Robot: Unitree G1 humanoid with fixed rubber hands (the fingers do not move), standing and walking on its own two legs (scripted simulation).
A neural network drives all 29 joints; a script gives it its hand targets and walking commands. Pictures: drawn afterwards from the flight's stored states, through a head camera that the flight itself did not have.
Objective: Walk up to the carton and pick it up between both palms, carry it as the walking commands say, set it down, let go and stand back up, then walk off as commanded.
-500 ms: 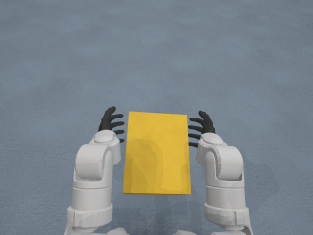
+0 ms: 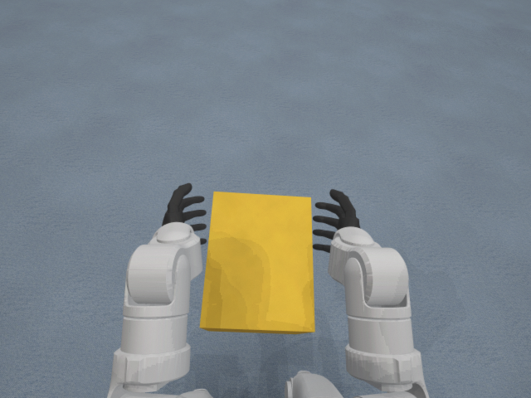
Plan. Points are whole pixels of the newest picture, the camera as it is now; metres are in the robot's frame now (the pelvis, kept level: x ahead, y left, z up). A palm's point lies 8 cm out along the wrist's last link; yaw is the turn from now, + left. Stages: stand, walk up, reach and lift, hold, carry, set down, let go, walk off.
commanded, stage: carry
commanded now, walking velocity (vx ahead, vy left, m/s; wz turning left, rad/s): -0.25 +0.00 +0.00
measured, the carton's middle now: (257, 267) +0.32 +0.01 -0.01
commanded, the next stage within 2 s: none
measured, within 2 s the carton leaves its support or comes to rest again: neither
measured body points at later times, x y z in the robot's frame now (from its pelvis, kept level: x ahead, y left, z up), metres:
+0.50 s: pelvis -0.21 +0.01 +0.00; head -0.19 +0.03 +0.45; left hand +0.12 +0.14 +0.09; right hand +0.11 -0.10 +0.09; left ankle -0.17 +0.10 -0.72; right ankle -0.12 -0.12 -0.69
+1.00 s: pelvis -0.42 +0.01 -0.01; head -0.40 +0.01 +0.44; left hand -0.08 +0.12 +0.09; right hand -0.10 -0.12 +0.09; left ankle -0.40 +0.11 -0.72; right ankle -0.34 -0.13 -0.72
